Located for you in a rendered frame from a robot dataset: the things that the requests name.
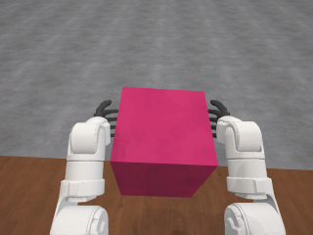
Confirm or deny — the right robot hand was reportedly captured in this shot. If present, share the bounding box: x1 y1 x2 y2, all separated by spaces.
207 100 230 138

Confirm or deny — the robot right upper arm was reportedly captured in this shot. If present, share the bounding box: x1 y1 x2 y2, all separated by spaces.
224 203 286 235

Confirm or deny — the left robot forearm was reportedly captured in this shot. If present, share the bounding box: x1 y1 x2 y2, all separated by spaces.
50 117 111 235

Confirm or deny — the left robot hand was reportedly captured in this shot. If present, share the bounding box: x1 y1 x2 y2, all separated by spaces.
94 100 119 137

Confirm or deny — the carton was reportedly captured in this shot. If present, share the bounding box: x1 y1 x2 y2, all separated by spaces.
110 86 218 198

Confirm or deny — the right robot forearm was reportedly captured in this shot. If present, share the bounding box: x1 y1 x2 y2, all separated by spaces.
216 116 286 235

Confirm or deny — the robot left upper arm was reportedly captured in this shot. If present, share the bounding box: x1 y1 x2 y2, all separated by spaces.
51 205 109 235

